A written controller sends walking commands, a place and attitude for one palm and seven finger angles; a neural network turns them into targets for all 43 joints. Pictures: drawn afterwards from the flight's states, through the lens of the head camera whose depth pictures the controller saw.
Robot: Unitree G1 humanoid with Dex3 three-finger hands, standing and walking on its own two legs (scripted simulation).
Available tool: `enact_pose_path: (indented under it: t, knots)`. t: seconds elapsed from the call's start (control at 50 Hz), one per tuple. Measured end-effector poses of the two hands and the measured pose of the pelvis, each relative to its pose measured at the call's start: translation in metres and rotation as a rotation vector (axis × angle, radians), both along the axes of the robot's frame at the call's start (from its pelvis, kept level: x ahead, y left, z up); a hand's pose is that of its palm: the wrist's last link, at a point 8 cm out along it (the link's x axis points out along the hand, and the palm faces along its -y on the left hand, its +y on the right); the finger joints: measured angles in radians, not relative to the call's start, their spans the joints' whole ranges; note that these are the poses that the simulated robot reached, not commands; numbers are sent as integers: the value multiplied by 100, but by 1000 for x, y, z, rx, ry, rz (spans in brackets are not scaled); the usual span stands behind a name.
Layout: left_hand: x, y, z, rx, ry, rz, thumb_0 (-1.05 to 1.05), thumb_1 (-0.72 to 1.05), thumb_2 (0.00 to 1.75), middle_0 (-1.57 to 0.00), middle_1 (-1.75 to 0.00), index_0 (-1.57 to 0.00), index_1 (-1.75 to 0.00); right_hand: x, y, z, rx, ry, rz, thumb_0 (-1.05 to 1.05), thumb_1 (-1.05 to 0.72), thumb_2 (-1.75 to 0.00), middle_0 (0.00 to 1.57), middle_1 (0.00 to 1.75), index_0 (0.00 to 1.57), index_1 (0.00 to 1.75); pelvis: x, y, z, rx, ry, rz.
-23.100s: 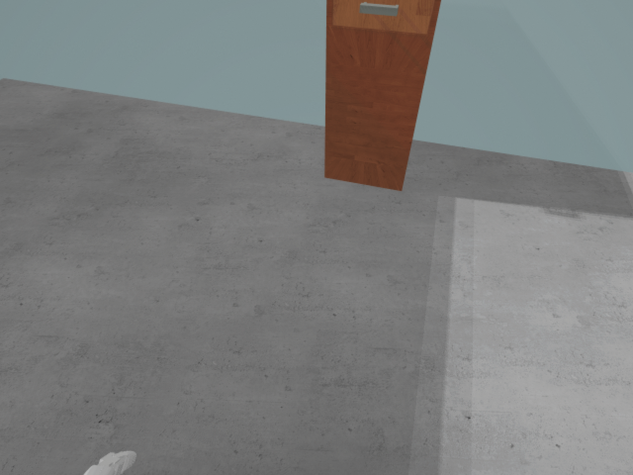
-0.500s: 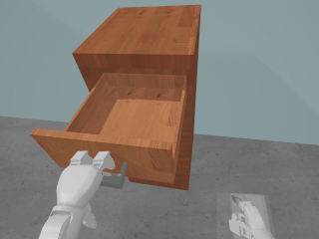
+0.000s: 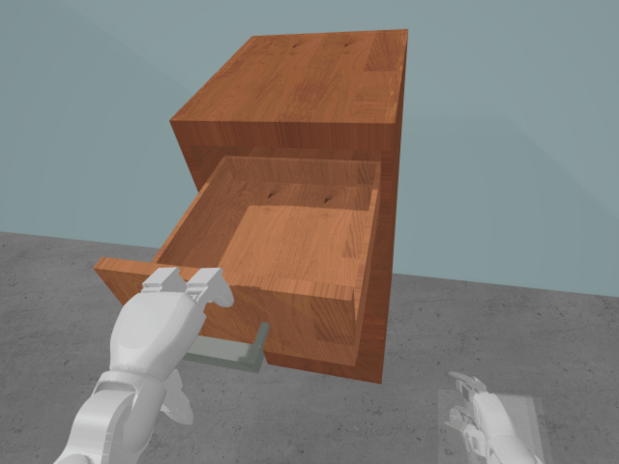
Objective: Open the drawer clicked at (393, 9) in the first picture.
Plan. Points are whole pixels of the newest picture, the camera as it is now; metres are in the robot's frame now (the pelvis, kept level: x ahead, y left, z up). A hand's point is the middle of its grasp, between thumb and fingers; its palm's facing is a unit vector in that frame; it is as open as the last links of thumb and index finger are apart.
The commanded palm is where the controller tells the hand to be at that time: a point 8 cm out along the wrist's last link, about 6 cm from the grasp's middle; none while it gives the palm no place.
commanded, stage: lift the hand off the handle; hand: left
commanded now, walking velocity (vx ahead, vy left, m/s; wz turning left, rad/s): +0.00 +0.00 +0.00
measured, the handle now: (219, 337) +0.25 +0.18 +0.05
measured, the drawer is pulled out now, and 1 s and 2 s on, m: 0.30 0.30 0.30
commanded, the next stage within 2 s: draw the hand back to the body in 0.62 s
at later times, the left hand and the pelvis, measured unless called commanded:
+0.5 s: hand (185, 280) +0.24 +0.17 +0.18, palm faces +0.15 -0.10 -0.98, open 13.8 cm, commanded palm +0.19 +0.17 +0.25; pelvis -0.01 -0.02 +0.01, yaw +0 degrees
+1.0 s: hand (151, 302) +0.21 +0.19 +0.19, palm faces +0.15 -0.05 -0.99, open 13.8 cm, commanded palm +0.17 +0.20 +0.25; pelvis -0.01 -0.03 +0.00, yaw +1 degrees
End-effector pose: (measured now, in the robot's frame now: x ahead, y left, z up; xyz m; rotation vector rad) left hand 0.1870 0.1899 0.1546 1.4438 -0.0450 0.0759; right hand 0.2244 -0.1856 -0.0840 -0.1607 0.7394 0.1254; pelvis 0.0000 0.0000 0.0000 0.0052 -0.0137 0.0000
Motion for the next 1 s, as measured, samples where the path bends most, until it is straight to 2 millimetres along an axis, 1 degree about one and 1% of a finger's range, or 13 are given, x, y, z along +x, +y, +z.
enact_pose_path:
  t: [0.16,0.2,0.3,0.36,0.46,0.52,0.58,0.62,0.68,0.76,0.86,0.94,1.0]
  knots:
    - [1,-5,22,10,-31,-26,0,-49,30,-42,-124,-42,-125,2,7,3,23,-3,23,1,-90,-90,20,30,20,29,-2,-1,3,1,-18,4]
    - [3,-8,33,14,-65,-39,0,-49,30,-42,-124,-40,-124,2,7,4,25,-4,26,1,-90,-90,20,30,20,29,-3,-2,4,2,-22,5]
    - [12,-16,67,41,-174,-66,0,-49,30,-38,-122,-36,-122,3,4,7,42,-6,19,1,-90,-90,20,30,20,29,-4,-6,6,5,-29,4]
    - [20,-15,78,39,-173,-44,0,-49,30,-35,-121,-34,-121,2,-1,9,63,-3,7,1,-91,-90,20,30,20,29,-6,-9,7,8,-35,0]
    - [28,-13,79,21,-97,-15,0,-49,30,-33,-120,-32,-120,-1,-13,12,72,-3,-10,1,-91,-90,20,30,20,29,-8,-14,7,13,-39,-6]
    - [25,-17,81,26,-71,-37,0,-49,30,-32,-120,-32,-120,-2,-21,12,60,-8,-20,1,-91,-90,20,30,20,29,-8,-17,7,13,-40,-6]
    - [21,-21,86,46,-84,-67,0,-49,30,-32,-120,-32,-120,-3,-29,12,41,-15,-24,1,-91,-90,20,30,20,29,-8,-20,7,13,-41,-3]
    - [19,-21,89,47,-94,-71,0,-49,30,-32,-120,-32,-120,-4,-33,11,36,-14,-27,1,-91,-90,20,30,20,29,-8,-22,7,13,-41,0]
    - [19,-14,88,49,-90,-47,0,-49,30,-32,-120,-32,-120,-6,-38,9,31,-10,-26,1,-91,-90,20,30,20,29,-9,-25,6,14,-39,4]
    - [16,-5,84,43,-68,-8,0,-49,30,-32,-120,-32,-120,-9,-41,5,28,-3,-22,1,-91,-90,20,30,20,29,-10,-28,5,14,-33,9]
    - [6,-5,80,44,-54,-18,0,-49,30,-32,-120,-32,-120,-10,-41,3,17,-8,-17,1,-91,-90,20,30,20,29,-8,-29,5,12,-29,17]
    - [-2,-3,81,61,-62,-37,0,-49,30,-32,-120,-32,-120,-10,-39,3,8,-16,-10,1,-91,-90,20,30,20,29,-7,-28,4,9,-27,21]
    - [-6,4,83,75,-74,-28,0,-49,30,-32,-120,-32,-120,-9,-36,3,6,-21,-5,1,-91,-90,20,30,20,29,-7,-27,4,8,-26,24]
